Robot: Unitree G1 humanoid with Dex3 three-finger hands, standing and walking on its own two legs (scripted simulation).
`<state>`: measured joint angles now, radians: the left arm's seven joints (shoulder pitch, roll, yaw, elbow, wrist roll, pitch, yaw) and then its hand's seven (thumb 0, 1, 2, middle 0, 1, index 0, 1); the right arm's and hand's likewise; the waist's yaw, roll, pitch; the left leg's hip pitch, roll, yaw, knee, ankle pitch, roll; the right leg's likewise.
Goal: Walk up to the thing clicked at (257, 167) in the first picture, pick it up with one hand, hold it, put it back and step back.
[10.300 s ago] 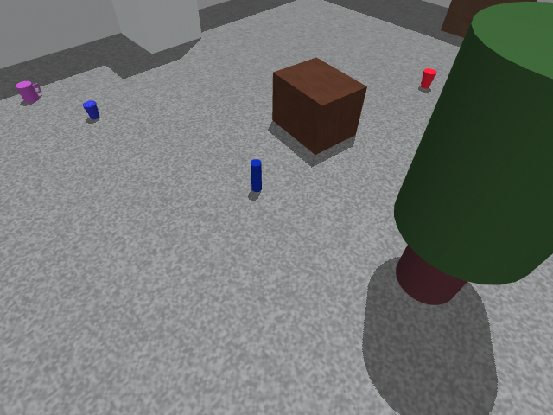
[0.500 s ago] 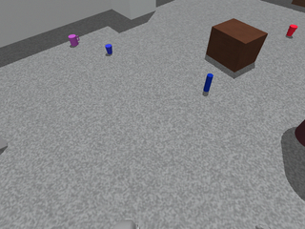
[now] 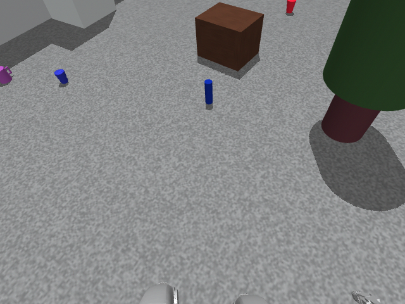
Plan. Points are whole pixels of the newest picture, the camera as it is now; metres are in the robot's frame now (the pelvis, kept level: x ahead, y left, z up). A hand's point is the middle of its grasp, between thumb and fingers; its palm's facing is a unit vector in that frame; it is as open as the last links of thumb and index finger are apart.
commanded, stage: walk up
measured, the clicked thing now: (208, 92) +1.47 -0.02 -0.65
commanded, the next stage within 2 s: stand in 1.48 s
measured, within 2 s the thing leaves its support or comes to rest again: neither
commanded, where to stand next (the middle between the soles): +0.06 +0.03 m, yaw -12 degrees
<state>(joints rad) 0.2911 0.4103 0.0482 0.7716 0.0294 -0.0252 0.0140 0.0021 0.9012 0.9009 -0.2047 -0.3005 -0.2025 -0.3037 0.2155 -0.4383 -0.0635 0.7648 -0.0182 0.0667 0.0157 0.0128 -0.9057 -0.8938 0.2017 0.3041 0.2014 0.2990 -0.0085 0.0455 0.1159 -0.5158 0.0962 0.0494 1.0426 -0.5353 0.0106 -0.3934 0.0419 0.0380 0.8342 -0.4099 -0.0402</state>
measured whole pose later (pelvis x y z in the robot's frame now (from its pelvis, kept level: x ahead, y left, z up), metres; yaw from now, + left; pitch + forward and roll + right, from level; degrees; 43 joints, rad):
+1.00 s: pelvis -0.01 +0.05 +0.02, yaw -15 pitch -2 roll +1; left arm 0.17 0.36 0.01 1.04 0.00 -0.04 0.00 0.00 0.90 0.90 -0.20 -0.30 -0.20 -0.30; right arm 0.17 -0.38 -0.01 1.02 -0.02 -0.01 0.03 0.01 -0.90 -0.89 0.20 0.30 0.20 0.30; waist -0.01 0.02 0.04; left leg -0.25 0.03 0.06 0.60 -0.32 -0.01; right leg -0.29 0.01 0.11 0.62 -0.31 0.02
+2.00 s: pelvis -0.02 +0.05 +0.04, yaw -14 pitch -3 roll +0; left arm 0.09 0.34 0.00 1.15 0.01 -0.01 -0.01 0.00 0.90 0.90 -0.20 -0.30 -0.20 -0.30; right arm 0.09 -0.35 -0.02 1.14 -0.02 0.00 0.02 0.01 -0.91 -0.89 0.20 0.30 0.20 0.30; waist -0.01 0.00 0.05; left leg -0.12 0.03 0.06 0.34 -0.17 -0.01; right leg -0.15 0.00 0.11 0.35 -0.15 0.03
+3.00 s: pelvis +0.00 +0.05 +0.04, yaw -14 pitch -2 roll +0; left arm 0.10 0.35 -0.01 1.12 0.01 -0.01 -0.01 0.00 0.90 0.90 -0.20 -0.30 -0.20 -0.30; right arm 0.10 -0.35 -0.01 1.13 -0.01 0.00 0.01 0.01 -0.91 -0.89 0.20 0.30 0.20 0.30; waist -0.01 -0.01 0.05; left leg -0.10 0.02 0.05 0.33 -0.19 -0.01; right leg -0.13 -0.01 0.10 0.34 -0.18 0.04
